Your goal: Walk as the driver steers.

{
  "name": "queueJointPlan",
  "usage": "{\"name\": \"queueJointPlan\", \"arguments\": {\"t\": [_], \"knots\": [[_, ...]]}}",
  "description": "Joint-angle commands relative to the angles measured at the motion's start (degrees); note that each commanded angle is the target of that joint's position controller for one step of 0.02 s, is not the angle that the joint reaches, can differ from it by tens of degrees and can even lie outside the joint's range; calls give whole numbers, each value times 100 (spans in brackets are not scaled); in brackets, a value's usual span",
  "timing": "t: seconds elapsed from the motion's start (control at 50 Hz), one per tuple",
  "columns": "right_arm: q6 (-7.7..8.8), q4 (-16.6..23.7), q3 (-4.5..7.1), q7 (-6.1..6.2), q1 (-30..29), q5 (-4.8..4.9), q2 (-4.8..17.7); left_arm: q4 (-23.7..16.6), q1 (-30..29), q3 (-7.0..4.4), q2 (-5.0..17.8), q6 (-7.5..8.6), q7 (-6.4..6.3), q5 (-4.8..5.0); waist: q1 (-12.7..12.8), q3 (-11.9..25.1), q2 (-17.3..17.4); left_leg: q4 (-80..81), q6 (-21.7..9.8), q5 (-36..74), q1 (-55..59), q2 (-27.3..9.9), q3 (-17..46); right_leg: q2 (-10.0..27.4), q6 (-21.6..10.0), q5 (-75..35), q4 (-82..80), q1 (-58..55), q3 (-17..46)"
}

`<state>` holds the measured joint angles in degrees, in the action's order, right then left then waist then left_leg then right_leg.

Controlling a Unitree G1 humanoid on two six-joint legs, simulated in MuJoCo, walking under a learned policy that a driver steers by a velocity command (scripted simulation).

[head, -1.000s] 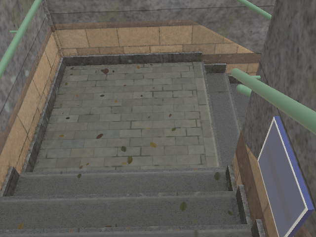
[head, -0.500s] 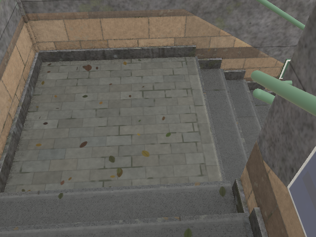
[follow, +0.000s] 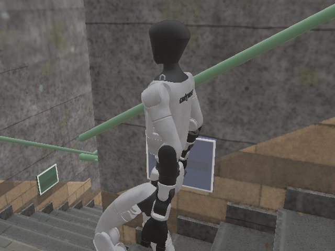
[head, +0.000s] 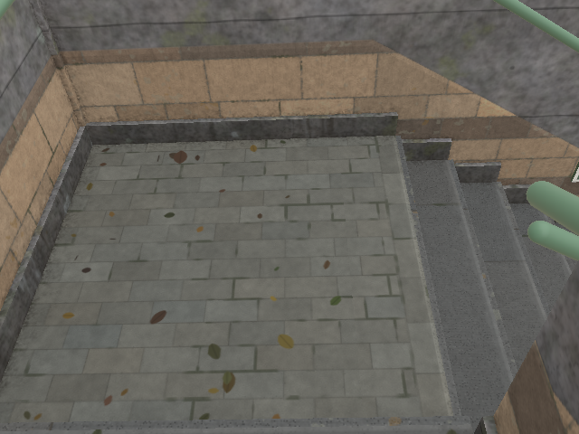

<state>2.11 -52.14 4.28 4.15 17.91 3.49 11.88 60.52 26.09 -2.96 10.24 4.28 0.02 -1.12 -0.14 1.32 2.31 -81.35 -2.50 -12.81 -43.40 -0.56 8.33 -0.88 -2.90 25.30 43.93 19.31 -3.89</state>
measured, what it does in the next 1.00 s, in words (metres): goes down, turning left: left foot 0.17 m lower, then right foot 0.17 m lower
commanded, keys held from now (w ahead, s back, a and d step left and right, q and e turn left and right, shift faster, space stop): w+q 0.42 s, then q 0.26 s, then e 0.32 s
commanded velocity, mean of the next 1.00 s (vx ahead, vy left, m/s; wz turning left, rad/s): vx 0.32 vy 0.00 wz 0.36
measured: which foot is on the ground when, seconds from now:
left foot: up 0.00-0.30, down 0.32-0.84, up 0.86-1.00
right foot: down 0.00-0.32, up 0.34-0.80, down 0.82-1.00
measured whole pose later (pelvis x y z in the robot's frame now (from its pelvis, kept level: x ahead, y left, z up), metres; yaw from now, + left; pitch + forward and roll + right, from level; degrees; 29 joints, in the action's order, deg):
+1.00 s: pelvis +0.45 +0.10 -0.32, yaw +21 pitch +1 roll +0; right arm -3.7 -42.5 -0.6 5.7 10.1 1.3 7.7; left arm 50.6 22.6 -0.4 7.2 -2.8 0.5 -2.1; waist 3.3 -2.0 2.4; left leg -115.1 3.5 -38.4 -47.8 2.6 4.9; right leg -6.1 -4.2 10.4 29.4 19.8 5.1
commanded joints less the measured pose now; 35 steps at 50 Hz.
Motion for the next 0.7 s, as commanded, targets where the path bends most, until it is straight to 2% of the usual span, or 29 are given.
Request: {"name": "queueJointPlan", "arguments": {"t": [0.02,0.04,0.06,0.08,0.1,0.14,0.18,0.2,0.24,0.26,0.28,0.3,0.32,0.34,0.36,0.38,0.4,0.42,0.44,0.46,0.48,0.5,0.52,0.54,0.58,0.6,0.62,0.68,0.7], "knots": [[-24,263,28,-125,434,-179,130,-264,-247,-176,1024,203,-209,-168,-351,-208,-1032,933,73,1258,-192,-256,138,1806,-969,-3463,-1485,429,1870],[-55,369,18,-194,352,-163,176,-275,-156,-175,1021,192,-190,-89,-338,-112,-947,1015,51,1267,-217,-243,64,1847,-930,-3575,-1510,285,1729],[-83,489,91,-268,-160,-95,340,-139,192,-155,664,174,-270,37,-129,-220,-588,1917,-71,2264,-901,-391,788,1684,-681,-2246,-1059,-347,1609],[-70,519,109,-270,-290,-140,512,-154,315,-121,563,135,-350,196,-14,-332,-425,2482,-78,2807,-957,-262,780,1533,-480,-1944,-993,-507,1491],[-59,628,47,-350,-502,-310,303,-271,-98,-61,625,39,-470,184,-25,-479,-476,3393,-29,4305,-339,-148,495,1219,-313,-1401,-625,121,781],[-63,817,-21,-541,-904,-415,124,-366,-303,-88,698,51,-562,230,21,-563,-469,4045,-74,5345,1165,103,-300,1044,-60,-868,-489,1079,153],[-159,981,-140,-612,-1275,-264,-78,-465,-206,-172,786,-37,-558,272,264,-766,-410,4238,43,4885,1319,75,-449,1153,-158,-477,-92,984,64],[-168,1097,-156,-618,-1348,-239,6,-488,-89,-195,778,-54,-520,343,406,-798,-402,4360,64,4434,1062,-5,-386,1278,-237,-873,140,492,208],[-285,1328,-242,-660,-1791,-312,8,-583,101,-306,924,-162,-509,334,746,-970,-587,4796,32,3406,467,-154,-607,1637,-321,-1422,596,-405,403],[-240,1347,-219,-649,-1930,-233,57,-467,284,-304,876,-223,-459,297,870,-882,-776,5034,5,2998,766,-163,-920,1666,-331,-1749,1036,-590,285],[-241,1137,-144,-618,-1407,-184,171,-451,257,-322,925,-233,-432,246,623,-797,-855,5408,-86,2263,1450,-61,-1222,1609,-256,-2328,1699,-487,96],[-243,698,97,-553,-239,-137,520,-381,45,-360,1007,-190,-372,179,27,-296,-982,5753,-341,2814,3110,-34,-1214,1490,-232,-3124,2949,-138,-130],[-250,358,300,-561,1026,-166,1020,-469,-435,-264,953,-51,-316,190,-855,128,-624,6112,-665,3492,4414,74,-1293,1062,29,-3612,5105,219,-340],[-209,-142,317,-613,1888,-355,1520,-570,-343,-139,258,109,-180,-24,-778,299,1384,4403,-1129,6243,6405,-639,-545,148,396,2631,8140,2907,-412],[-161,56,169,-669,1774,-305,1363,-787,633,-32,305,260,-46,200,-396,1553,1666,3786,-1814,5241,7296,-1231,879,334,388,2709,8128,3781,924],[-170,186,163,-683,1608,-152,1151,-1048,233,-120,764,271,-70,228,-649,2062,1147,4687,-2255,3434,7188,-1661,1715,436,500,2324,7675,4151,973],[-164,-11,256,-629,1566,-134,1398,-1485,-581,-57,677,249,-140,446,-574,1441,406,5660,-2223,19,6309,-1918,2757,595,354,1161,6778,4759,893],[-88,267,142,-613,621,-245,964,-1536,-1179,-133,882,133,-373,464,-341,707,-486,6281,-1967,-1164,5006,-1899,3278,720,276,529,6405,4530,841],[108,457,51,-654,-104,-433,769,-1494,-1040,-168,933,46,-479,439,120,242,-603,6006,-1820,-855,3783,-1932,3374,847,206,-744,5051,4177,1320],[199,698,16,-684,-687,-443,579,-1444,-949,-205,1039,-51,-548,289,420,-97,-734,5600,-1663,666,2858,-1631,3100,884,255,-915,4644,3702,1377],[187,716,-37,-569,-757,-343,486,-1564,-1038,-239,954,-119,-589,81,547,-263,-587,5458,-1443,2039,2035,-1075,1917,864,486,-1250,3349,3067,1234],[131,750,18,-423,-781,-433,636,-1718,-1148,-231,837,-127,-614,-60,592,-108,-304,5303,-1428,3186,1628,-709,1387,760,647,-1349,2628,2321,1039],[105,800,82,-297,-699,-528,841,-1539,-824,-232,789,-127,-537,-110,643,310,-86,5069,-1423,4547,1480,-519,979,579,770,-2022,2455,1699,772],[77,770,71,-235,-525,-538,862,-1445,-530,-243,860,-120,-418,10,694,607,216,4810,-1426,5212,1775,-632,999,462,789,-2601,2676,1458,839],[86,507,-11,-54,391,-209,362,-1918,-1517,-199,816,-89,-240,-32,266,486,220,4351,-1278,3081,2733,-402,1289,468,557,-3926,1609,2723,1338],[30,480,-79,67,463,-123,157,-2087,-1846,-145,708,-77,-192,-100,226,184,119,4123,-1128,2135,2246,-14,931,335,529,-4809,493,2436,1223],[-9,543,-84,113,472,-160,205,-2253,-2128,-113,589,-69,-158,-196,124,197,43,4050,-1011,1836,1948,162,943,113,483,-5249,51,1902,1110],[-196,825,-63,154,81,-298,461,-2649,-2282,-80,462,-189,-130,-93,163,157,343,3890,-990,550,796,480,923,-233,573,-5172,-693,354,872],[-239,847,-115,151,44,-313,364,-2680,-2060,-67,464,-250,-106,-74,214,134,369,3654,-1007,501,819,438,1031,-186,584,-5062,-759,170,967]]}}
Velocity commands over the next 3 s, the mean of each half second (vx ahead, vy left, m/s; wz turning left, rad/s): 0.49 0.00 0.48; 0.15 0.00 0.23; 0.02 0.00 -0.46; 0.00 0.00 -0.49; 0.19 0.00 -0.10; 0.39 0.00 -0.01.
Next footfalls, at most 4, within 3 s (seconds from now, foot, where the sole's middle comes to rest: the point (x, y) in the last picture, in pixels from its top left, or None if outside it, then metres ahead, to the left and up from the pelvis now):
0.32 left None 0.31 0.17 -0.92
0.82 right None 0.56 0.06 -1.09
1.48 left None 0.40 0.32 -0.92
2.00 right None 0.34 0.05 -0.92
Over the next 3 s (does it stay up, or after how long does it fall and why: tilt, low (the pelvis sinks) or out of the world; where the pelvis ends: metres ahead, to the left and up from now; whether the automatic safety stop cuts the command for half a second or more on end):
stays up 0.56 0.05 -0.33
